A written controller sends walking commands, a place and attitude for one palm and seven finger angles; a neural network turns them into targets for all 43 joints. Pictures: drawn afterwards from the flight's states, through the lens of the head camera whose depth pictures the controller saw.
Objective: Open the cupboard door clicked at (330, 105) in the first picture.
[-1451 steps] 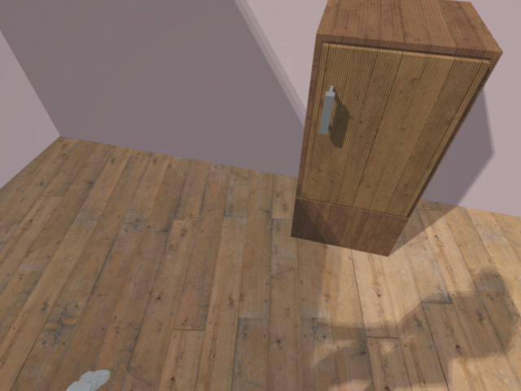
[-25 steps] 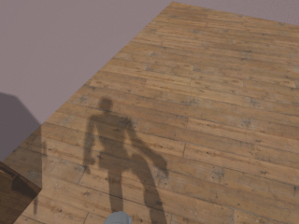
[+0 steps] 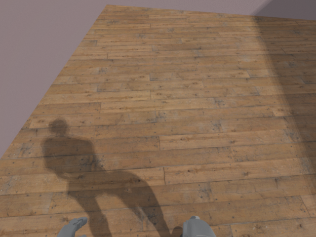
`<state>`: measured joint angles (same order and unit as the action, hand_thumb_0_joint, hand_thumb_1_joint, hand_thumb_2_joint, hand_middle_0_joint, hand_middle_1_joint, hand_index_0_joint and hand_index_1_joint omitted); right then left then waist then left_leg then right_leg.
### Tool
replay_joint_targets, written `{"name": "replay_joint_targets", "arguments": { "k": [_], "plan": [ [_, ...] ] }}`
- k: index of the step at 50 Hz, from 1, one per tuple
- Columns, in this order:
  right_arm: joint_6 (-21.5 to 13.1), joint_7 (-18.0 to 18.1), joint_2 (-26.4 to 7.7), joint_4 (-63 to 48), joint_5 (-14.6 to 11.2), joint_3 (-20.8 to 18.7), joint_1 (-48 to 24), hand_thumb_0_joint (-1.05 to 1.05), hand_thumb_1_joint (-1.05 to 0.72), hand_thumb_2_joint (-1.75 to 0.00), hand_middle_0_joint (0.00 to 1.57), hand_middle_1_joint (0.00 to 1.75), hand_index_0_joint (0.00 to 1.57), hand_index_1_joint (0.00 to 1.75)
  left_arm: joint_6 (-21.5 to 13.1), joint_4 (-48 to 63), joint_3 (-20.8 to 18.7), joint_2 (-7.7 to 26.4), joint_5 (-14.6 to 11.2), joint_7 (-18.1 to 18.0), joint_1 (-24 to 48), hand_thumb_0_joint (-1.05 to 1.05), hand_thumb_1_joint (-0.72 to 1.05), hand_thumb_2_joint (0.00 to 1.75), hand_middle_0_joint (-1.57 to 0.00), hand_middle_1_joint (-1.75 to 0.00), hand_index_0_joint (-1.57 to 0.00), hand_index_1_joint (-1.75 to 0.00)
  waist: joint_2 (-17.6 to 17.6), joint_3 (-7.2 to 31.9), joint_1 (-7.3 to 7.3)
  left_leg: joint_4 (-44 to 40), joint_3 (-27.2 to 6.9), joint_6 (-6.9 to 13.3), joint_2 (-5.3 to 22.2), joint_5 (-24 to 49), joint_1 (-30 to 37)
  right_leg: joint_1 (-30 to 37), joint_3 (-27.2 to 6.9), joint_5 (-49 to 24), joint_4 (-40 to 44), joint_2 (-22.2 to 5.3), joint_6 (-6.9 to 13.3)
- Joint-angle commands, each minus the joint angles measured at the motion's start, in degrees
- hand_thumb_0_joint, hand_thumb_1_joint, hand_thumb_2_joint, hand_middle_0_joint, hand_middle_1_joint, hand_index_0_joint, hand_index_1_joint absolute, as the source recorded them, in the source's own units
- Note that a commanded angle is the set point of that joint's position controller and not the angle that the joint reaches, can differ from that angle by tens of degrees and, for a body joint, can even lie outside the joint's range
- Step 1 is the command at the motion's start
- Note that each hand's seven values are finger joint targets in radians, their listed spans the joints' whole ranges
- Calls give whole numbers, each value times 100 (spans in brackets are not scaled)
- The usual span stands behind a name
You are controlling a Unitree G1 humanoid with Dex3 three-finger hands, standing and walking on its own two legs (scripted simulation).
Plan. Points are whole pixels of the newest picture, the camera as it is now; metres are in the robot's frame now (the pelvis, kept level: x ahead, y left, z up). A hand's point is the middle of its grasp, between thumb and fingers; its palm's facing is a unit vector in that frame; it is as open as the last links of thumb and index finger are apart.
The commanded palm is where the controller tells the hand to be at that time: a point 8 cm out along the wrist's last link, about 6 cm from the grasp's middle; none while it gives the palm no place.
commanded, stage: walk to a spot facing it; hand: left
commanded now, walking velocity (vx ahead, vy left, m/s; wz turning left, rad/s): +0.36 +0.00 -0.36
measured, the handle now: out of the picture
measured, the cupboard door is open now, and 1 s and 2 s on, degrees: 44 44 44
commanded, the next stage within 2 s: turn to face it in 0.54 s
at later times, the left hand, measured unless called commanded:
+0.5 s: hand (120, 196) +0.26 +0.13 -0.17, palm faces -0.03 -0.98 -0.21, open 7.2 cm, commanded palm none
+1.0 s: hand (133, 124) +0.53 +0.12 -0.16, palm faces +0.05 -0.97 -0.23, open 7.3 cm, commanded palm none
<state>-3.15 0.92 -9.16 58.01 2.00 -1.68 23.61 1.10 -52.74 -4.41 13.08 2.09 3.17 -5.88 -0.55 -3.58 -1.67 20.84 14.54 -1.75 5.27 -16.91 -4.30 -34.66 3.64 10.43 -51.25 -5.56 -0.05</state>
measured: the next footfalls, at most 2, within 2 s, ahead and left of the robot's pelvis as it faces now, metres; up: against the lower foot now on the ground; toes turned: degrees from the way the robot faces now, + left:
right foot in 0.12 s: +0.18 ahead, -0.14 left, +0.00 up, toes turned -10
left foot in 0.60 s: +0.45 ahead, +0.04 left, +0.00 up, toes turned +2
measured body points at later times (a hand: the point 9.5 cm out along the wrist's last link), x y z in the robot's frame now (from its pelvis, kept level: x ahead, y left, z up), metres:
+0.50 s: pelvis +0.24 -0.06 +0.00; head +0.26 -0.06 +0.45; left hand +0.26 +0.18 -0.16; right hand +0.33 -0.31 -0.14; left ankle +0.36 +0.06 -0.71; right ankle +0.14 -0.13 -0.74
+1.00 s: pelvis +0.42 -0.08 -0.01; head +0.46 -0.08 +0.44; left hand +0.53 +0.17 -0.14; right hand +0.39 -0.31 -0.17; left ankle +0.41 +0.04 -0.74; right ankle +0.46 -0.20 -0.73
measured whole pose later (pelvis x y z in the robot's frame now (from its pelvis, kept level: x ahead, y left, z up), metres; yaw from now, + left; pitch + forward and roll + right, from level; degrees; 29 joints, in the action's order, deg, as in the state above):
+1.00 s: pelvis +0.42 -0.08 -0.01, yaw +3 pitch +2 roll +0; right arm 1.2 1.1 -9.3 60.9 1.1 -2.7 19.9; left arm 0.2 -54.3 -3.2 11.1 0.9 -0.5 -6.6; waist 0.6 -2.8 -2.4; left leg 30.3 -1.3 0.3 -0.6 -16.5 -15.3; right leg -22.1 2.8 15.0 -37.5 -2.4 -3.4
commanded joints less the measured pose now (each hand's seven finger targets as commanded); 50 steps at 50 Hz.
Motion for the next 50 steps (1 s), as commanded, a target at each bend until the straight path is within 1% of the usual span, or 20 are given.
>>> {"name": "replay_joint_targets", "arguments": {
  "k": [1, 3, 5, 6, 7, 10, 14, 24, 26, 28, 29, 30, 31, 32, 34, 38, 45, 48, 49, 50],
  "plan": [
    [-96, 8, -942, -141, 57, -179, 444, 0, -90, -90, 20, 30, 20, 30, -152, 556, 46, -10, -51, 54, 735, 0, 90, 90, -20, -30, -20, -30, 766, -160, -128, -788, -533, 701, 1496, 1650, -55, 436, 258, 47, 1078, 142, 138],
    [-57, 3, -1072, -111, 52, -187, 369, 0, -90, -90, 20, 30, 20, 30, -181, 446, 5, 145, -54, 31, 392, 0, 90, 90, -20, -30, -20, -30, 633, 1, 93, -210, -359, 615, 1485, 2328, -151, 1303, 439, 246, 1373, 341, 264],
    [-62, -45, -1033, -148, -40, -156, 98, 0, -90, -90, 20, 30, 20, 30, -310, -102, -141, 647, -15, -59, -1343, 0, 90, 90, -20, -30, -20, -30, -86, 915, 928, 2102, 75, 268, 980, 2735, -1170, 3986, 59, 236, 1932, 310, 588],
    [-84, -78, -649, -361, -158, -93, 132, 0, -90, -90, 20, 30, 20, 30, -364, -345, -365, 1386, -5, -169, -2270, 0, 90, 90, -20, -30, -20, -30, -1781, 1691, 1234, 4213, 258, -14, 46, -620, -2960, 5525, -2494, 347, 2556, -1397, 1177],
    [-67, -66, -771, -517, -177, -122, -195, 0, -90, -90, 20, 30, 20, 30, -352, -418, -374, 1621, -175, -242, -2337, 0, 90, 90, -20, -30, -20, -30, -1798, 1747, 1135, 5426, -701, -2, -130, -1898, -3639, 5405, -3638, -253, 3347, -1933, 1457],
    [1, -35, -634, -364, -117, -186, -606, 0, -90, -90, 20, 30, 20, 30, -357, -124, -136, 809, -188, -346, -1079, 0, 90, 90, -20, -30, -20, -30, -672, 539, 470, 5183, -1354, -53, 483, -572, -3406, 3393, -2095, -1008, 3461, -1358, 1243],
    [184, -100, -305, -52, -44, -150, -101, 0, -90, -90, 20, 30, 20, 30, -538, -235, -17, 460, -117, -337, -776, 0, 90, 90, -20, -30, -20, -30, -584, 405, -58, 3875, -1109, -138, 345, -91, -2520, 2497, -953, -1539, 3737, -777, 1061],
    [64, -264, -387, -624, -90, -186, -1922, 0, -90, -90, 20, 30, 20, 30, -658, -720, 48, 450, -102, -354, -1564, 0, 90, 90, -20, -30, -20, -30, -501, -202, 303, 1911, -1012, 44, 83, 597, -2939, 3441, -946, -2064, 3776, -950, 1011],
    [33, -251, -429, -595, -81, -184, -1894, 0, -90, -90, 20, 30, 20, 30, -654, -761, 39, 547, -100, -370, -1566, 0, 90, 90, -20, -30, -20, -30, -404, -186, 184, 1535, -872, 152, -98, 507, -2466, 3464, -768, -2771, 3452, -951, 931],
    [-9, -168, -586, -294, -35, -217, -1044, 0, -90, -90, 20, 30, 20, 30, -637, -767, 45, 570, -126, -374, -1485, 0, 90, 90, -20, -30, -20, -30, -301, 135, -240, 965, -630, 294, -460, 839, -1055, 3109, -337, -3796, 2299, -637, 683],
    [-30, -128, -909, -53, 5, -288, -247, 0, -90, -90, 20, 30, 20, 30, -622, -723, 62, 492, -139, -365, -1488, 0, 90, 90, -20, -30, -20, -30, 257, 597, -531, 861, -1088, 486, -139, 1357, 309, 2304, -193, -3112, 1127, -344, 472],
    [-63, -61, -1495, 95, 108, -405, 492, 0, -90, -90, 20, 30, 20, 30, -602, -615, 104, 257, -204, -339, -1799, 0, 90, 90, -20, -30, -20, -30, 1354, 1366, -652, 783, -3113, 1164, 1416, 1867, 1728, 859, 249, -700, -583, 370, 184],
    [6, -15, -1676, 133, 43, -413, 874, 0, -90, -90, 20, 30, 20, 30, -630, -451, 166, 224, -221, -323, -1594, 0, 90, 90, -20, -30, -20, -30, 1638, 1603, -691, 26, -4276, 1721, 2283, 2476, 1881, 299, -67, 2187, -2134, 750, 175],
    [61, 2, -1618, 52, 4, -382, 476, 0, -90, -90, 20, 30, 20, 30, -586, -357, 124, 291, -179, -359, -1254, 0, 90, 90, -20, -30, -20, -30, 819, 986, -519, -197, -4121, 1826, 2325, 1999, 952, 97, -454, 2201, -2635, 474, 226],
    [0, 31, -1066, -166, -41, -237, -396, 0, -90, -90, 20, 30, 20, 30, -512, -378, 135, 118, -108, -326, -984, 0, 90, 90, -20, -30, -20, -30, 641, 27, -113, -585, -3404, 1440, 1742, 1625, -648, -38, -456, 1418, -2517, 57, 52],
    [-96, 82, -807, -127, -92, -92, -685, 0, -90, -90, 20, 30, 20, 30, -261, -504, 160, -179, -98, -291, -1423, 0, 90, 90, -20, -30, -20, -30, 705, 435, 342, -440, -1896, 1041, 855, 3315, -1210, 1077, -204, 856, -957, 41, -211],
    [172, 60, -1043, -157, -53, -255, -586, 0, -90, -90, 20, 30, 20, 30, -101, -30, 40, 45, -119, -346, -504, 0, 90, 90, -20, -30, -20, -30, 855, 455, 158, -211, -2511, 1137, 795, 2441, -1325, 1343, -14, 682, 517, 303, -366],
    [283, 66, -1135, -238, -69, -318, -729, 0, -90, -90, 20, 30, 20, 30, -145, 38, -10, 155, -158, -366, -598, 0, 90, 90, -20, -30, -20, -30, 927, 475, 283, 257, -2719, 954, 667, 2309, -1536, 2132, 37, 447, 1618, 466, -339],
    [299, 51, -1103, -289, -99, -339, -805, 0, -90, -90, 20, 30, 20, 30, -198, 23, -45, 285, -153, -372, -774, 0, 90, 90, -20, -30, -20, -30, 649, 525, 395, 569, -2645, 736, 462, 1962, -1794, 2693, -67, -55, 2326, 371, -317],
    [289, 12, -868, -351, -148, -324, -768, 0, -90, -90, 20, 30, 20, 30, -268, -10, -115, 629, -120, -420, -1019, 0, 90, 90, -20, -30, -20, -30, -218, 807, 495, 1263, -2241, 394, 36, 859, -2512, 3708, -860, -892, 2877, -504, -145]
  ]
}}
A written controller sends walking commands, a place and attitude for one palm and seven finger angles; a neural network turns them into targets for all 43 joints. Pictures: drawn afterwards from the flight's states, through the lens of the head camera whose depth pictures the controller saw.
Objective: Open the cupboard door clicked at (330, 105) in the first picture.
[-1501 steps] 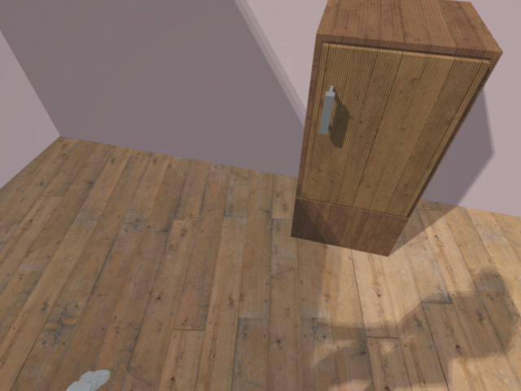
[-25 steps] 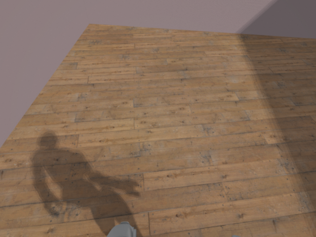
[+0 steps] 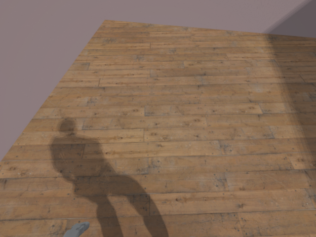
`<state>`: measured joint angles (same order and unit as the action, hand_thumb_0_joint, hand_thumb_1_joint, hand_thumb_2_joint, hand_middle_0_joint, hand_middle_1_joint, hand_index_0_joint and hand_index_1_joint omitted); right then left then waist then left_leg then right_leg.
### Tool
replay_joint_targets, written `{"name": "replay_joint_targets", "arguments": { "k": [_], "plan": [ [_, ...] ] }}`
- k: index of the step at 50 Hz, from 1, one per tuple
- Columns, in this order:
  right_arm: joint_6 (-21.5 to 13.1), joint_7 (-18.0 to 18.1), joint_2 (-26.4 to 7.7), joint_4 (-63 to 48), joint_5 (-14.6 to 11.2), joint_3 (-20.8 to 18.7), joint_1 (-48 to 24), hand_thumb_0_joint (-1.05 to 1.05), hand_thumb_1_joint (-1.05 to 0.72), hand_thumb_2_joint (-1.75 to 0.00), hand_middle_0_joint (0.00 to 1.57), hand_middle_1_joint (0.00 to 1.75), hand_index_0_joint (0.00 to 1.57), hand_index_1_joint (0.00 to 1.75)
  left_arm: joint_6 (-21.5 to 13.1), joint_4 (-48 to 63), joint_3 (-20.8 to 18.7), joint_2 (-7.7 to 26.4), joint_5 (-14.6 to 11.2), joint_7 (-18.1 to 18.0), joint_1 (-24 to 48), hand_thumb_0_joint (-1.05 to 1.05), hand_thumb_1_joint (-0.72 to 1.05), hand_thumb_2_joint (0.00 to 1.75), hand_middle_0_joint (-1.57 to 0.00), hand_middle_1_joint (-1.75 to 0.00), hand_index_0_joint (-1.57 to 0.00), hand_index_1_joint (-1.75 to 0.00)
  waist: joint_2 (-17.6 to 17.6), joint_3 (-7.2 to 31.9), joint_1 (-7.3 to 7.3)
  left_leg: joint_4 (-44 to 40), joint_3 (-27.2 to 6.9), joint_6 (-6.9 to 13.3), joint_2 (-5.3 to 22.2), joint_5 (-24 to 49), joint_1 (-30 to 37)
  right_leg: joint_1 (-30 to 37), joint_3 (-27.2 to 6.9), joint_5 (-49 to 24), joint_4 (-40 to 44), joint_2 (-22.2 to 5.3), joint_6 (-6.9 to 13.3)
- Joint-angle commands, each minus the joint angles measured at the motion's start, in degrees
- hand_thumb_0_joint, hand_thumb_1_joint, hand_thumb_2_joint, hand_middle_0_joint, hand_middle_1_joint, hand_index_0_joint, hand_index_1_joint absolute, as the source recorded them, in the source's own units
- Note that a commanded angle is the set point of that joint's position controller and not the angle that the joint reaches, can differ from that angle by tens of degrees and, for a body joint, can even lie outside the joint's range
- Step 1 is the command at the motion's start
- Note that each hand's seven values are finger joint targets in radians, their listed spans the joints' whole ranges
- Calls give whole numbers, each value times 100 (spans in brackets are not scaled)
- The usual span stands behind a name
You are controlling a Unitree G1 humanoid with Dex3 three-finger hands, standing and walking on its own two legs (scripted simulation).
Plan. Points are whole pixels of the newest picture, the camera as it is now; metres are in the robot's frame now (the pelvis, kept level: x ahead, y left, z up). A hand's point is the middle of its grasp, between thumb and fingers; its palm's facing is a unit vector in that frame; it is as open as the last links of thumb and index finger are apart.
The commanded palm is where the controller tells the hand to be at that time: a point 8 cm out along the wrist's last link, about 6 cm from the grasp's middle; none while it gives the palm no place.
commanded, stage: turn to face it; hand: left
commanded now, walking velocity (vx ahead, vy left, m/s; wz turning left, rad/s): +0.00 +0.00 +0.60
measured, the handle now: out of the picture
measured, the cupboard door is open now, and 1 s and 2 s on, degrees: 44 44 44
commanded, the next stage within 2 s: none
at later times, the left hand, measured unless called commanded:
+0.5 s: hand out of the picture +0.03 +0.22 -0.19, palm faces +0.35 -0.90 -0.26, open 7.3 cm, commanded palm none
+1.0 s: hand out of the picture +0.05 +0.14 -0.15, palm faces +0.56 -0.78 -0.28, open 7.3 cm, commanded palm none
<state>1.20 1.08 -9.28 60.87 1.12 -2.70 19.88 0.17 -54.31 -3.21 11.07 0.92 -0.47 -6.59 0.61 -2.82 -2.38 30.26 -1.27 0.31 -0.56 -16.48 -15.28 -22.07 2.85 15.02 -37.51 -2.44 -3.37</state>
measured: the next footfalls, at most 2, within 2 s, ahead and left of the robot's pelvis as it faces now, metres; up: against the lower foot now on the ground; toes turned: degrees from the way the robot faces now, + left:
right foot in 0.02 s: +0.07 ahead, -0.12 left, +0.00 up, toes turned -3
left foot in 0.42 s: +0.09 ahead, +0.11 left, +0.00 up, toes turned +24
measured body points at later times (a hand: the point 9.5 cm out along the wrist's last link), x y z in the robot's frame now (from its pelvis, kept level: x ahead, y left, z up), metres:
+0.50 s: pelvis +0.05 +0.00 -0.02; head +0.09 +0.03 +0.43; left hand +0.01 +0.27 -0.17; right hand +0.27 -0.21 -0.13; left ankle +0.06 +0.09 -0.73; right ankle +0.03 -0.14 -0.68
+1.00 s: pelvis +0.09 -0.06 +0.00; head +0.15 -0.05 +0.45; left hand +0.02 +0.19 -0.12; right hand +0.29 -0.25 -0.15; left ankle +0.01 +0.04 -0.65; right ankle +0.14 -0.16 -0.73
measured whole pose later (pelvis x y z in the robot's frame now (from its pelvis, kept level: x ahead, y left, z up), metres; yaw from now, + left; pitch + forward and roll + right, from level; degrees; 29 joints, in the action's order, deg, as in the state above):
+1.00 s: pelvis +0.09 -0.06 +0.00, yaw +37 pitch +1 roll +2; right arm 5.1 -1.0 -14.7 53.9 0.8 -5.8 10.7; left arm 1.0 -49.9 -1.6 9.7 1.3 -1.6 -11.0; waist 1.3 -5.5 -1.9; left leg 65.0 0.6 -3.6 -0.8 -25.1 -31.0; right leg -13.0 6.1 18.2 -30.4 -5.4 0.0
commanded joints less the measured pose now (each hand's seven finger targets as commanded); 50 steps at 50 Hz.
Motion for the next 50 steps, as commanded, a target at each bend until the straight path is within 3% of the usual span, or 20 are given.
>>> {"name": "replay_joint_targets", "arguments": {
  "k": [1, 2, 3, 5, 10, 16, 19, 20, 21, 22, 27, 29, 37, 40, 41, 42, 43, 44, 46, 50],
  "plan": [
    [-152, -13, -515, -783, -78, -181, -329, 0, -90, -90, 20, 30, 20, 30, -205, 111, -352, 1365, 47, -114, -1242, 0, 90, 90, -20, -30, -20, -30, -1895, 989, 668, 1844, 340, -253, -196, -1684, -2128, 2964, -2064, -2700, 1792, -2427, 846],
    [-92, -5, -743, -797, -51, -236, -323, 0, -90, -90, 20, 30, 20, 30, -186, 140, -309, 1405, 3, -132, -1322, 0, 90, 90, -20, -30, -20, -30, -1655, 1104, 671, 3191, 128, -243, 57, -2272, -1943, 2428, -2143, -3077, 1790, -2887, 1371],
    [-41, -38, -659, -763, -33, -235, -348, 0, -90, -90, 20, 30, 20, 30, -182, 244, -225, 1100, -10, -161, -969, 0, 90, 90, -20, -30, -20, -30, -1102, 732, 465, 3763, -25, -265, 197, -1792, -2097, 2141, -1573, -3101, 1760, -2519, 1378],
    [64, -85, -605, -685, -34, -215, -496, 0, -90, -90, 20, 30, 20, 30, -143, 332, -164, 810, -16, -192, -590, 0, 90, 90, -20, -30, -20, -30, -1164, 541, 273, 4066, 114, -374, 413, -1301, -2095, 1865, -764, -3525, 1577, -1963, 1153],
    [136, -213, -442, -848, -29, -143, -865, 0, -90, -90, 20, 30, 20, 30, -170, 365, -167, 810, 25, -162, -671, 0, 90, 90, -20, -30, -20, -30, -1161, 334, 246, 2729, 597, -451, 346, -735, -1705, 1863, 329, -4025, 1489, -1609, 869],
    [99, -269, -566, -1227, -26, -135, -1377, 0, -90, -90, 20, 30, 20, 30, -127, 474, -273, 1083, 79, -133, -712, 0, 90, 90, -20, -30, -20, -30, -1186, 338, 349, 1227, 934, -279, 235, -577, -1060, 1872, 573, -3854, 1060, -1827, 882],
    [57, -264, -938, -1192, 23, -234, -754, 0, -90, -90, 20, 30, 20, 30, -109, 551, -284, 1183, 26, -81, -575, 0, 90, 90, -20, -30, -20, -30, -722, 772, -63, -63, 914, -113, 139, 613, 472, 1265, 912, -3217, -252, -1692, 505],
    [7, -232, -1510, -1122, 69, -384, -280, 0, -90, -90, 20, 30, 20, 30, -82, 704, -256, 992, -18, -48, -532, 0, 90, 90, -20, -30, -20, -30, 523, 1184, -333, -398, -361, 346, 1152, 2150, 1581, 126, 1096, -1240, -1428, -1216, 153],
    [0, -179, -2140, -1128, 52, -516, 82, 0, -90, -90, 20, 30, 20, 30, -36, 987, -129, 662, -46, -42, -292, 0, 90, 90, -20, -30, -20, -30, 1937, 1297, -514, -721, -2457, 1313, 2662, 4526, 1948, -1203, 728, 2500, -2928, -387, -202],
    [40, -137, -2164, -1045, 7, -483, 184, 0, -90, -90, 20, 30, 20, 30, 58, 1100, -134, 914, 9, -87, -86, 0, 90, 90, -20, -30, -20, -30, 1086, 1377, -484, -644, -2294, 1629, 2844, 4258, 1859, -1328, -159, 2433, -3405, -420, -82],
    [-29, -41, -1633, -1411, 20, -310, -1159, 0, -90, -90, 20, 30, 20, 30, 191, 750, -217, 884, 40, 1, -327, 0, 90, 90, -20, -30, -20, -30, 796, 361, 174, -1246, -1221, 827, 1536, 1212, 96, -992, -313, 804, -3185, -387, -150],
    [-49, -55, -1624, -1430, 8, -309, -1175, 0, -90, -90, 20, 30, 20, 30, 194, 684, -220, 859, 43, 34, -472, 0, 90, 90, -20, -30, -20, -30, 662, 409, 244, -1346, -1147, 751, 1332, 728, 2, -830, -268, 581, -2820, -301, -161],
    [33, -102, -1644, -1296, 55, -437, -938, 0, -90, -90, 20, 30, 20, 30, 136, 891, -157, 719, -9, -10, -198, 0, 90, 90, -20, -30, -20, -30, 901, 532, 94, -1109, -1757, 859, 1224, 607, -52, -53, -123, 966, -706, 101, -87],
    [69, -96, -1523, -1377, -7, -453, -1217, 0, -90, -90, 20, 30, 20, 30, 40, 735, -206, 821, -42, -53, -845, 0, 90, 90, -20, -30, -20, -30, 687, 711, 430, -468, -1666, 556, 865, 861, -759, 1411, -68, 50, 1023, 185, -3],
    [77, -119, -1203, -1441, -66, -429, -1210, 0, -90, -90, 20, 30, 20, 30, -23, 700, -288, 1175, 19, -102, -1091, 0, 90, 90, -20, -30, -20, -30, -288, 788, 552, 309, -1195, 201, 355, -42, -1547, 2175, -885, 291, 1961, -666, 225],
    [69, -135, -830, -1586, -74, -369, -1239, 0, -90, -90, 20, 30, 20, 30, -42, 735, -375, 1696, 97, -141, -1096, 0, 90, 90, -20, -30, -20, -30, -2017, 616, 619, 1958, -16, -279, -497, -1593, -2388, 2203, -2588, 95, 2451, -2298, 895],
    [81, -157, -1122, -1563, -14, -404, -1306, 0, -90, -90, 20, 30, 20, 30, -28, 801, -302, 1642, 47, -167, -912, 0, 90, 90, -20, -30, -20, -30, -1641, 497, 544, 3262, -247, -199, -146, -1876, -2134, 1339, -2479, -492, 2378, -2682, 1233],
    [122, -190, -1069, -1502, -6, -419, -1043, 0, -90, -90, 20, 30, 20, 30, -31, 917, -258, 1359, 40, -183, -499, 0, 90, 90, -20, -30, -20, -30, -1117, 380, 270, 3740, -341, -180, -25, -1459, -1987, 975, -1861, -414, 2313, -2415, 1279],
    [216, -224, -979, -1210, 11, -397, -1024, 0, -90, -90, 20, 30, 20, 30, -36, 956, -154, 987, 4, -165, -110, 0, 90, 90, -20, -30, -20, -30, -1412, 193, 66, 4182, -61, -353, 185, -883, -2040, 1085, -875, -1603, 1886, -1639, 1010],
    [173, -260, -744, -1259, -41, -261, -1343, 0, -90, -90, 20, 30, 20, 30, -95, 794, -186, 990, 31, -174, -681, 0, 90, 90, -20, -30, -20, -30, -1191, 433, 312, 2764, 413, -483, 197, -902, -1920, 2206, -75, -3699, 1352, -1531, 904]
  ]
}}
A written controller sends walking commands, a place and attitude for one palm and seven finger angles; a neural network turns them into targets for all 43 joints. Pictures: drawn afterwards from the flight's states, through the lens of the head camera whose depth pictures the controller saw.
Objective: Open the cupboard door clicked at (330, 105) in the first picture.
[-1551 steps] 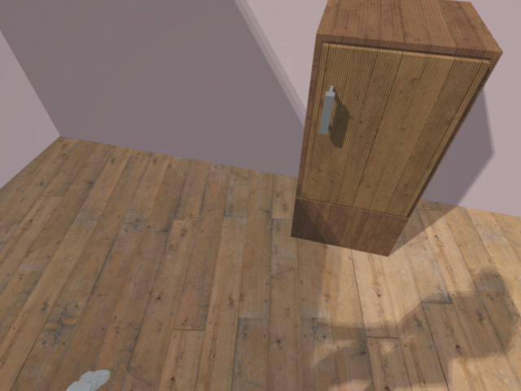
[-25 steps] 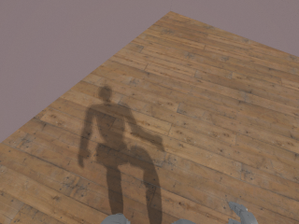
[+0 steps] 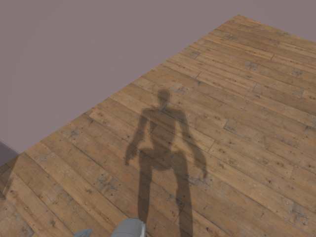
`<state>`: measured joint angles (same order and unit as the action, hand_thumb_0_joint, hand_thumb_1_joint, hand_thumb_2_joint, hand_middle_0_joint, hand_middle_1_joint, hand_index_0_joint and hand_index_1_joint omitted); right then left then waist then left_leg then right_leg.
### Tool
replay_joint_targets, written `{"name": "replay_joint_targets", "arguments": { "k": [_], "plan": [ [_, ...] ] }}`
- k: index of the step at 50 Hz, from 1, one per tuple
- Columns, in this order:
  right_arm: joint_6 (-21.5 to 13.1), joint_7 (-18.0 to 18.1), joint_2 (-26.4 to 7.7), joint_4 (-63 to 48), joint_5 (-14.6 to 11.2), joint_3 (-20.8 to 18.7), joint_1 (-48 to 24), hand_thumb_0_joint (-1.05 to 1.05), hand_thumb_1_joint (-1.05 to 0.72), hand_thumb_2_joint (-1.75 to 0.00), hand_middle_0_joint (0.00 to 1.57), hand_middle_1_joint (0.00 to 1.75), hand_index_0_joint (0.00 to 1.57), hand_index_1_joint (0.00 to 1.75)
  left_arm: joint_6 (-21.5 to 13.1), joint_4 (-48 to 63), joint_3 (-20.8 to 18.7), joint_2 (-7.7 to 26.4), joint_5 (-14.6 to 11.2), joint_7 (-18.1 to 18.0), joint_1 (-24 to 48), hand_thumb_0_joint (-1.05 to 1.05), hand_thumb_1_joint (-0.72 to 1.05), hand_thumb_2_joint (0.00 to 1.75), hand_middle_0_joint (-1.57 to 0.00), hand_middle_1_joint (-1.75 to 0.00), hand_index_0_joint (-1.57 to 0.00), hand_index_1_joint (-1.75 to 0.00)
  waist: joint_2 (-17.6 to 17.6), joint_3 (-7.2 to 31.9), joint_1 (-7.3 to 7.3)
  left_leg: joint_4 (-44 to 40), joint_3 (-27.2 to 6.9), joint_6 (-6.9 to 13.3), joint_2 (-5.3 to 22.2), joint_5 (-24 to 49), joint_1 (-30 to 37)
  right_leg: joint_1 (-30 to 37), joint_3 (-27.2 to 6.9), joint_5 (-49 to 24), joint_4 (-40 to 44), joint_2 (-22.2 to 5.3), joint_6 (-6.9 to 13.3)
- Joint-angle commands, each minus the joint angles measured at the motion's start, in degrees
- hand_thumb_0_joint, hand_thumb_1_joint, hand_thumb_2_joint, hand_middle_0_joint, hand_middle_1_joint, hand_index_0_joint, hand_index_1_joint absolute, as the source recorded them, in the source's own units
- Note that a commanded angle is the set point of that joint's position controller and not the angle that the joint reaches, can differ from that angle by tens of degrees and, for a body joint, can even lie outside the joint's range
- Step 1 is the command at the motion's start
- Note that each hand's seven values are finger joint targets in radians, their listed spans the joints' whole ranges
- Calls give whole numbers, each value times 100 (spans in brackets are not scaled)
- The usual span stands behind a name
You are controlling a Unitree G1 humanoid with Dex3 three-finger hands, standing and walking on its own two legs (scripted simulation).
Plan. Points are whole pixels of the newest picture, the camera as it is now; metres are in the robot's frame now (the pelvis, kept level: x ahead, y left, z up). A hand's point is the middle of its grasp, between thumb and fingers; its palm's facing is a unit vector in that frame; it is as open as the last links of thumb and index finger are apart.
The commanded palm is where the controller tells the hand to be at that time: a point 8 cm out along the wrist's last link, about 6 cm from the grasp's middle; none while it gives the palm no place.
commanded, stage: turn to face it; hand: left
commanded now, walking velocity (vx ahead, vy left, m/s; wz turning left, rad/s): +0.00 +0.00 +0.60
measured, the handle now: out of the picture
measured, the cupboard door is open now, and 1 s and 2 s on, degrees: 44 44 44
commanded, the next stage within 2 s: none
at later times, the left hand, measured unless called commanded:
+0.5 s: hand out of the picture +0.03 +0.24 -0.16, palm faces +0.32 -0.90 -0.28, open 7.3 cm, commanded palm none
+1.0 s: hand out of the picture -0.07 +0.16 -0.19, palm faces +0.62 -0.75 -0.23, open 7.3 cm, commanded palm none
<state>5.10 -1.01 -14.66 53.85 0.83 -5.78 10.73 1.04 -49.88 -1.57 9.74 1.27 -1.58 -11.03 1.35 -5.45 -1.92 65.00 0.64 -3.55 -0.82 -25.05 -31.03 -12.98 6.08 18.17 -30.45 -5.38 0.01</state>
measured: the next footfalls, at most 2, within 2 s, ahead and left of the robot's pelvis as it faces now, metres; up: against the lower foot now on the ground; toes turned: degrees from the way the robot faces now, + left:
left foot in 0.22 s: +0.05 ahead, +0.13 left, +0.00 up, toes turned +14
right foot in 0.60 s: +0.09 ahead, -0.14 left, +0.00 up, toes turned +20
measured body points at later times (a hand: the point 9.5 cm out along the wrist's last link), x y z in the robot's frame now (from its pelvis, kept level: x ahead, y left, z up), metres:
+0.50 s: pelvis +0.00 -0.01 +0.00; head +0.04 +0.01 +0.44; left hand +0.01 +0.29 -0.14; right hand +0.17 -0.22 -0.14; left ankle +0.01 +0.12 -0.74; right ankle +0.05 -0.16 -0.69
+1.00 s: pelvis +0.02 -0.03 -0.02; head +0.05 +0.01 +0.43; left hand -0.10 +0.20 -0.17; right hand +0.27 -0.17 -0.15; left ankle -0.03 +0.06 -0.74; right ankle +0.05 -0.15 -0.73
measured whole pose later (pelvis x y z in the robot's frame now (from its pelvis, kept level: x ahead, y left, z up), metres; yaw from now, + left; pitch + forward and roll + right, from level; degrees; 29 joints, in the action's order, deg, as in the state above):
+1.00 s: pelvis +0.02 -0.03 -0.02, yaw +38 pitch +0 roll +1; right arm 2.8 -1.3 -13.5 51.5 0.7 -4.3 5.6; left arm 1.6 -51.4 -3.1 13.0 1.1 -0.9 -14.1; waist -3.2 -6.7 0.4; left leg 35.2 4.9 0.6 -0.7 -14.6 -18.3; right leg -15.8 12.2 27.1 -44.9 -10.0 -2.8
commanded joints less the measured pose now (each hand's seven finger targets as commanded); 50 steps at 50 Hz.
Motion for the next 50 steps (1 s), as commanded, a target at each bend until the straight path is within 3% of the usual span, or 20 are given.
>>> {"name": "replay_joint_targets", "arguments": {
  "k": [1, 5, 9, 10, 11, 12, 15, 19, 24, 28, 29, 30, 31, 34, 36, 42, 46, 47, 49, 50],
  "plan": [
    [-234, -54, -146, -579, -15, 82, -547, 0, -90, -90, 20, 30, 20, 30, -183, 293, -377, 1175, 0, -61, -380, 0, 90, 90, -20, -30, -20, -30, -1237, 760, 348, -1169, 350, -97, 201, -54, -215, 1450, -302, -4274, 526, -1275, 565],
    [-286, -70, -95, -667, -30, 134, -768, 0, -90, -90, 20, 30, 20, 30, -160, 182, -464, 1395, 37, -31, -613, 0, 90, 90, -20, -30, -20, -30, -1424, 766, 510, -2336, 662, 30, 44, -6, 400, 1461, -188, -4592, 205, -1429, 566],
    [-345, -46, -513, -498, 13, 18, 86, 0, -90, -90, 20, 30, 20, 30, -136, 263, -478, 1403, -40, 21, -239, 0, 90, 90, -20, -30, -20, -30, -840, 1144, -57, -3938, 453, 287, 174, 1756, 2323, 371, 296, -3580, -1171, -1302, 65],
    [-397, -6, -1155, -419, 66, -144, 526, 0, -90, -90, 20, 30, 20, 30, -98, 459, -421, 1085, -84, 61, -174, 0, 90, 90, -20, -30, -20, -30, 788, 1470, -306, -4073, -1330, 916, 1556, 3549, 3483, -1187, 532, -612, -2409, -604, -344],
    [-368, 51, -1578, -326, 41, -251, 977, 0, -90, -90, 20, 30, 20, 30, -45, 712, -294, 803, -75, 47, 243, 0, 90, 90, -20, -30, -20, -30, 1641, 1459, -519, -4179, -2640, 1742, 2583, 5775, 3612, -2185, 68, 2122, -3530, -71, -518],
    [-336, 83, -1532, -243, 40, -203, 1016, 0, -90, -90, 20, 30, 20, 30, 31, 772, -305, 1026, -33, 8, 460, 0, 90, 90, -20, -30, -20, -30, 889, 1349, -479, -4112, -2271, 1914, 2631, 5126, 3288, -2192, -529, 2020, -3867, -185, -412],
    [-380, 180, -1108, -566, 64, -75, 12, 0, -90, -90, 20, 30, 20, 30, 100, 482, -372, 1023, -10, 59, 446, 0, 90, 90, -20, -30, -20, -30, 878, 683, -83, -4601, -1764, 1378, 1726, 2615, 1974, -1996, -699, 864, -3849, -172, -463],
    [-389, 147, -1083, -679, 56, -42, -334, 0, -90, -90, 20, 30, 20, 30, 143, 338, -390, 985, -2, 146, 118, 0, 90, 90, -20, -30, -20, -30, 731, 516, 178, -4885, -1487, 1137, 1256, 1104, 1431, -1532, -572, 403, -3092, 28, -460],
    [-332, 109, -1140, -636, 85, -122, -179, 0, -90, -90, 20, 30, 20, 30, 102, 468, -355, 923, -17, 120, 309, 0, 90, 90, -20, -30, -20, -30, 823, 523, 69, -4826, -1962, 1204, 1199, 661, 1307, -1098, -471, 604, -1873, 306, -411],
    [-287, 110, -1020, -750, 37, -162, -427, 0, -90, -90, 20, 30, 20, 30, -17, 337, -396, 958, -61, 75, -385, 0, 90, 90, -20, -30, -20, -30, 596, 871, 390, -4048, -1985, 944, 827, 1175, 672, 555, -368, -177, 234, 497, -314],
    [-277, 85, -730, -819, -20, -137, -462, 0, -90, -90, 20, 30, 20, 30, -80, 309, -479, 1341, -1, 30, -667, 0, 90, 90, -20, -30, -20, -30, -268, 922, 542, -3215, -1537, 605, 313, 559, -105, 1274, -1200, 258, 1214, -287, -90],
    [-297, 74, -317, -959, -38, -74, -475, 0, -90, -90, 20, 30, 20, 30, -111, 343, -564, 1832, 77, -15, -685, 0, 90, 90, -20, -30, -20, -30, -2047, 797, 616, -1522, -321, 123, -508, -697, -909, 1346, -2952, 345, 1839, -1956, 549],
    [-289, 52, -632, -935, 20, -106, -578, 0, -90, -90, 20, 30, 20, 30, -96, 433, -483, 1775, 20, -49, -456, 0, 90, 90, -20, -30, -20, -30, -1662, 610, 512, -226, -540, 200, -131, -929, -612, 331, -2937, -79, 1848, -2371, 871],
    [-178, -22, -508, -589, 43, -114, -181, 0, -90, -90, 20, 30, 20, 30, -111, 594, -332, 1131, -22, -51, 366, 0, 90, 90, -20, -30, -20, -30, -1515, 456, -4, 671, -338, 64, 178, 16, -437, 123, -1323, -1571, 1275, -1358, 681],
    [-191, -50, -353, -596, 11, -16, -293, 0, -90, -90, 20, 30, 20, 30, -166, 514, -298, 1036, -24, -45, 92, 0, 90, 90, -20, -30, -20, -30, -1432, 523, 95, 111, -66, -42, 174, 83, -425, 696, -650, -3096, 945, -1163, 621],
    [-264, -70, -104, -672, -34, 141, -817, 0, -90, -90, 20, 30, 20, 30, -153, 217, -444, 1400, 26, -33, -657, 0, 90, 90, -20, -30, -20, -30, -1283, 804, 505, -2060, 543, 11, 46, -60, 306, 1474, -291, -4300, 348, -1399, 613],
    [-313, -43, -276, -603, -21, 101, -419, 0, -90, -90, 20, 30, 20, 30, -131, 197, -493, 1453, -4, 8, -460, 0, 90, 90, -20, -30, -20, -30, -1289, 885, 235, -3304, 643, 176, -23, 731, 1345, 971, 68, -3953, -281, -1420, 322],
    [-342, -35, -443, -507, -1, 44, -57, 0, -90, -90, 20, 30, 20, 30, -120, 243, -491, 1431, -50, 26, -329, 0, 90, 90, -20, -30, -20, -30, -913, 1051, -6, -3874, 515, 272, 44, 1523, 2163, 471, 249, -3548, -908, -1346, 113],
    [-380, 41, -1480, -369, 44, -223, 828, 0, -90, -90, 20, 30, 20, 30, -60, 656, -292, 814, -84, 65, 132, 0, 90, 90, -20, -30, -20, -30, 1645, 1379, -472, -4180, -2585, 1584, 2426, 5360, 3641, -2107, 223, 1998, -3319, -129, -525],
    [-339, 89, -1487, -241, 39, -195, 968, 0, -90, -90, 20, 30, 20, 30, 28, 729, -305, 986, -42, 22, 397, 0, 90, 90, -20, -30, -20, -30, 930, 1354, -471, -4101, -2384, 1887, 2566, 5238, 3421, -2233, -458, 2037, -3725, -187, -422]
  ]
}}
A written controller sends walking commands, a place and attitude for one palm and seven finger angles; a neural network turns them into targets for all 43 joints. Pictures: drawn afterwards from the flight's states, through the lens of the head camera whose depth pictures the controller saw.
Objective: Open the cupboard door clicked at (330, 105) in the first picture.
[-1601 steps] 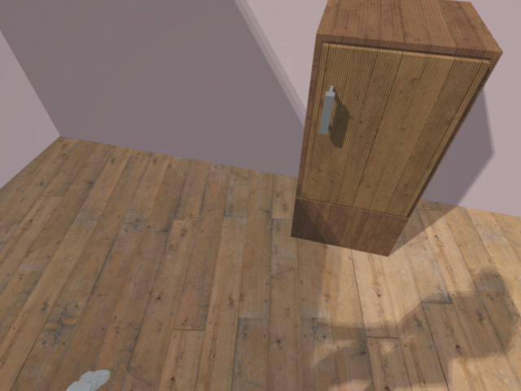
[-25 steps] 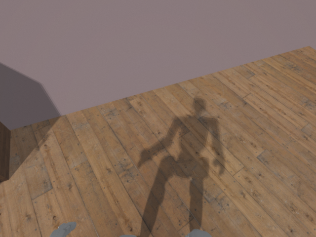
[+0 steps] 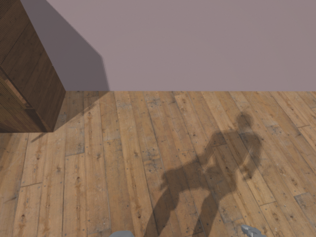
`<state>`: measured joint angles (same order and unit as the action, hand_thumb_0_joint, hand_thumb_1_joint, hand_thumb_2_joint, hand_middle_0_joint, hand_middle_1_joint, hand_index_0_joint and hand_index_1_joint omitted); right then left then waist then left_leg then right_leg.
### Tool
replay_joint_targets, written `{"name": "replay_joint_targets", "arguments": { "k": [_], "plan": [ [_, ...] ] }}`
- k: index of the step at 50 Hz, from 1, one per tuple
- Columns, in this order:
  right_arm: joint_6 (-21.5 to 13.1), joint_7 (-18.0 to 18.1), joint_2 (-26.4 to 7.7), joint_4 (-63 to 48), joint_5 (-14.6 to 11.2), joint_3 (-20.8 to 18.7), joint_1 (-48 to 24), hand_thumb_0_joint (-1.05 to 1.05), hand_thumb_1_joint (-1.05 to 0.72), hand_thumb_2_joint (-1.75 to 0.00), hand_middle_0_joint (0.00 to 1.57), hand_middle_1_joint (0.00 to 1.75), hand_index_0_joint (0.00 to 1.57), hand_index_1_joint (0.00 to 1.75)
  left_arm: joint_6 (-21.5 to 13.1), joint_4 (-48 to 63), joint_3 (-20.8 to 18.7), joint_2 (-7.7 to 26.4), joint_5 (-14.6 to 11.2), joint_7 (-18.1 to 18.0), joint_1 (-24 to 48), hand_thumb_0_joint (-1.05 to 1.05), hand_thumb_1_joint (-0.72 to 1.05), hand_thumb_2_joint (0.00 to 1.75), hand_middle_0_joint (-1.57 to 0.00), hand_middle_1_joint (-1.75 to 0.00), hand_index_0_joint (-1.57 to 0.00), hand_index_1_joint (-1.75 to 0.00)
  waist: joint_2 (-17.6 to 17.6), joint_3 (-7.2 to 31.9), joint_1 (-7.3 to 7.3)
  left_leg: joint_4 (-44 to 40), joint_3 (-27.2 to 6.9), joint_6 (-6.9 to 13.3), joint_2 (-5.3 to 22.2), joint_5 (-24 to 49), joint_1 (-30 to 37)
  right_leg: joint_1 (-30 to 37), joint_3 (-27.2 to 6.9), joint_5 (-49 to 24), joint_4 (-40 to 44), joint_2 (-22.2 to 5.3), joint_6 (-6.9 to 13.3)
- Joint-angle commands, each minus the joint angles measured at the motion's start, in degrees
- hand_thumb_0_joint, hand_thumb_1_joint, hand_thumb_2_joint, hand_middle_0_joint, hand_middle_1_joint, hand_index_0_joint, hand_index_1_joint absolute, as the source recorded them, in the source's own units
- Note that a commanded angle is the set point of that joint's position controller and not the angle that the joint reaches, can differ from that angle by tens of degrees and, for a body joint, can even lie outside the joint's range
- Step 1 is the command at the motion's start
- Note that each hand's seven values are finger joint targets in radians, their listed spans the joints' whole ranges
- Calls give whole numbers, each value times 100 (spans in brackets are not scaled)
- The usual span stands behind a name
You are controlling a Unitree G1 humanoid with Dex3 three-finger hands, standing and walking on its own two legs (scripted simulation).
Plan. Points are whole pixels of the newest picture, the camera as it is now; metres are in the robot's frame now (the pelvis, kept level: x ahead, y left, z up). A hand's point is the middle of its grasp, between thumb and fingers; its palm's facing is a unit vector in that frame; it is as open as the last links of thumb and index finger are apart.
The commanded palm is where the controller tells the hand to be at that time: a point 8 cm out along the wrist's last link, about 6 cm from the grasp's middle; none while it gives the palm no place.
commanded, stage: turn to face it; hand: left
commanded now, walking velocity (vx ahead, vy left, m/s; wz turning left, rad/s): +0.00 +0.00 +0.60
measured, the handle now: out of the picture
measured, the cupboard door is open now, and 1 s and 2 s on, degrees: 44 44 44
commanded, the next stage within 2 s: take the last steps up to it in 1.32 s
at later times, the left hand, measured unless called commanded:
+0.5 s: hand out of the picture +0.05 +0.17 -0.13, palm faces +0.27 -0.92 -0.29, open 7.3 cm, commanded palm none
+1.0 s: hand out of the picture -0.05 +0.20 -0.15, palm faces +0.58 -0.77 -0.26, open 7.3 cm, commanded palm none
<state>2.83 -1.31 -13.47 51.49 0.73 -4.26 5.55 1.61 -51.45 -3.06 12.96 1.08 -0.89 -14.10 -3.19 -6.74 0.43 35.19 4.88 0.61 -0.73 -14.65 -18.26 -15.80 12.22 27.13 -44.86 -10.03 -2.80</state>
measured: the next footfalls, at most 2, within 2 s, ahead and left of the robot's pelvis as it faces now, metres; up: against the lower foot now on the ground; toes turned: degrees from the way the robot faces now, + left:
right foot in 0.38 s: +0.07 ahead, -0.16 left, +0.00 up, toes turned +11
left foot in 0.76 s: +0.00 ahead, +0.08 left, +0.00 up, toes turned +32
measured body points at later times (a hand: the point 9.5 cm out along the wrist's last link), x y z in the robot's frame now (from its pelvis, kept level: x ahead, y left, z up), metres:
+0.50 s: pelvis +0.00 -0.05 +0.02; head +0.05 -0.07 +0.46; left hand +0.04 +0.22 -0.11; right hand +0.13 -0.29 -0.14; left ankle -0.03 +0.07 -0.65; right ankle +0.03 -0.17 -0.72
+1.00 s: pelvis +0.00 -0.04 +0.02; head +0.02 +0.00 +0.46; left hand -0.08 +0.24 -0.13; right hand +0.22 -0.20 -0.11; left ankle -0.03 +0.06 -0.72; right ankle +0.08 -0.18 -0.65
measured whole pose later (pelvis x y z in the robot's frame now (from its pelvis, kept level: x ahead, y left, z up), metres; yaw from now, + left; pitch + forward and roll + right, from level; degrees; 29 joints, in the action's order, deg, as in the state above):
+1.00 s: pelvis +0.00 -0.04 +0.02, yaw +34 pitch +0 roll -1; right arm 2.2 0.2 -12.0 52.1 1.2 -2.9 8.8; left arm 3.5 -51.2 -4.2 15.5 1.3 -0.6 -9.1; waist -1.2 -4.9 0.6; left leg 29.2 -2.1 2.0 -1.5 -12.5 -17.1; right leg -27.8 0.3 23.1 -60.2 -5.2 -4.7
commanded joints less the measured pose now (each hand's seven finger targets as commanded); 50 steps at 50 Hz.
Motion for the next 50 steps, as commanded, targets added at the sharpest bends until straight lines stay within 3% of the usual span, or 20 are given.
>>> {"name": "replay_joint_targets", "arguments": {
  "k": [1, 2, 5, 13, 15, 17, 18, 19, 20, 21, 22, 25, 31, 35, 36, 37, 38, 39, 44, 50],
  "plan": [
    [-142, 163, -1449, -74, 64, -300, 1236, 0, -90, -90, 20, 30, 20, 30, -8, 868, -179, 664, -9, -63, 824, 0, 90, 90, -20, -30, -20, -30, 1256, 1291, -620, -1287, -2596, 1374, 2238, 3170, 1728, -1942, -1171, 783, -2315, 250, -126],
    [-159, 214, -1322, -204, 74, -274, 871, 0, -90, -90, 20, 30, 20, 30, 4, 741, -207, 632, -13, -53, 807, 0, 90, 90, -20, -30, -20, -30, 1478, 1113, -473, -1369, -2510, 1220, 1927, 2613, 1356, -1894, -1233, 445, -2305, 258, -150],
    [-189, 230, -1081, -338, 68, -169, 349, 0, -90, -90, 20, 30, 20, 30, 65, 506, -234, 650, 14, 40, 533, 0, 90, 90, -20, -30, -20, -30, 1195, 735, -145, -1664, -2010, 830, 1407, 1516, 629, -1545, -1264, -353, -2162, 389, -188],
    [-128, 165, -1210, -331, 100, -258, 415, 0, -90, -90, 20, 30, 20, 30, 35, 664, -190, 546, -19, 37, 723, 0, 90, 90, -20, -30, -20, -30, 1211, 718, -173, -1675, -2447, 843, 1184, 483, 250, -763, -1117, -264, -263, 782, -156],
    [-104, 161, -1204, -369, 95, -285, 308, 0, -90, -90, 20, 30, 20, 30, -9, 641, -187, 547, -37, 25, 486, 0, 90, 90, -20, -30, -20, -30, 1367, 874, -82, -1424, -2576, 796, 1098, 855, 101, -197, -1058, -386, 433, 950, -109],
    [-86, 158, -1084, -452, 36, -294, 115, 0, -90, -90, 20, 30, 20, 30, -89, 525, -243, 657, -55, -8, 12, 0, 90, 90, -20, -30, -20, -30, 1041, 1032, 186, -893, -2412, 507, 772, 763, -469, 931, -1048, -1232, 1798, 923, -57],
    [-90, 132, -778, -486, -25, -258, 183, 0, -90, -90, 20, 30, 20, 30, -158, 494, -315, 1018, 2, -54, -191, 0, 90, 90, -20, -30, -20, -30, 35, 1186, 278, -98, -1972, 168, 282, -49, -1221, 1745, -1894, -1025, 2684, 73, 156],
    [-104, 112, -471, -617, -39, -212, 143, 0, -90, -90, 20, 30, 20, 30, -185, 527, -395, 1503, 76, -93, -226, 0, 90, 90, -20, -30, -20, -30, -1589, 1049, 357, 1441, -779, -293, -515, -1737, -1959, 1784, -3450, -1317, 3120, -1485, 815],
    [-82, 96, -727, -603, 22, -253, 83, 0, -90, -90, 20, 30, 20, 30, -172, 570, -333, 1426, 30, -122, -112, 0, 90, 90, -20, -30, -20, -30, -1204, 918, 273, 2719, -930, -235, -166, -2066, -1770, 954, -3387, -1949, 3041, -1895, 1199],
    [-48, 68, -693, -494, 49, -254, 247, 0, -90, -90, 20, 30, 20, 30, -186, 650, -244, 1063, 15, -127, 292, 0, 90, 90, -20, -30, -20, -30, -764, 740, 5, 3271, -1052, -230, -16, -1611, -1725, 690, -2741, -2133, 2905, -1455, 1208],
    [13, 54, -635, -354, 51, -264, 259, 0, -90, -90, 20, 30, 20, 30, -189, 678, -203, 899, -4, -125, 507, 0, 90, 90, -20, -30, -20, -30, -949, 602, -109, 3557, -910, -313, 71, -1361, -1749, 622, -2383, -2636, 2741, -1116, 1081],
    [64, -16, -474, -289, 14, -179, 279, 0, -90, -90, 20, 30, 20, 30, -204, 684, -153, 752, -7, -115, 477, 0, 90, 90, -20, -30, -20, -30, -1043, 636, -138, 3169, -509, -454, 171, -973, -1579, 918, -1226, -3829, 2443, -722, 884],
    [-6, -51, -252, -374, -18, -45, -235, 0, -90, -90, 20, 30, 20, 30, -199, 431, -292, 1056, 51, -102, -139, 0, 90, 90, -20, -30, -20, -30, -741, 796, 222, 1113, 47, -425, 114, -1137, -931, 1446, -918, -4439, 2013, -1009, 934],
    [-69, -28, -410, -325, -5, -80, 190, 0, -90, -90, 20, 30, 20, 30, -161, 383, -349, 1141, 14, -43, -21, 0, 90, 90, -20, -30, -20, -30, -714, 898, -41, -318, 168, -265, 2, -230, 257, 853, -557, -3875, 1319, -987, 580],
    [-109, -23, -637, -240, 7, -142, 579, 0, -90, -90, 20, 30, 20, 30, -135, 426, -341, 1088, -25, -26, 96, 0, 90, 90, -20, -30, -20, -30, -238, 1092, -290, -941, -119, -152, 185, 530, 1079, 291, -350, -3338, 606, -888, 335],
    [-167, 18, -1278, -176, 61, -300, 1001, 0, -90, -90, 20, 30, 20, 30, -92, 596, -284, 725, -63, 11, 82, 0, 90, 90, -20, -30, -20, -30, 1516, 1414, -493, -1230, -2091, 489, 1609, 2085, 2032, -1083, -42, -779, -736, -112, -120],
    [-128, 88, -1688, -73, 51, -403, 1411, 0, -90, -90, 20, 30, 20, 30, -44, 812, -154, 501, -41, -9, 544, 0, 90, 90, -20, -30, -20, -30, 2122, 1388, -716, -1382, -3158, 1222, 2471, 3734, 2048, -1921, -570, 1297, -1770, 355, -228],
    [-109, 116, -1612, -11, 52, -358, 1509, 0, -90, -90, 20, 30, 20, 30, 7, 896, -141, 659, -9, -30, 815, 0, 90, 90, -20, -30, -20, -30, 1338, 1259, -700, -1303, -2861, 1358, 2523, 3327, 1776, -1932, -1068, 1048, -2144, 215, -129],
    [-205, 233, -1089, -314, 66, -170, 393, 0, -90, -90, 20, 30, 20, 30, 53, 441, -217, 628, 11, 50, 485, 0, 90, 90, -20, -30, -20, -30, 1175, 891, -134, -1644, -1990, 818, 1378, 1444, 732, -1566, -1254, -398, -2167, 371, -191],
    [-167, 198, -1088, -243, 83, -179, 547, 0, -90, -90, 20, 30, 20, 30, 60, 493, -187, 551, -5, 45, 670, 0, 90, 90, -20, -30, -20, -30, 1096, 721, -184, -1820, -2258, 879, 1281, 643, 469, -1186, -1180, -349, -1095, 600, -189]
  ]
}}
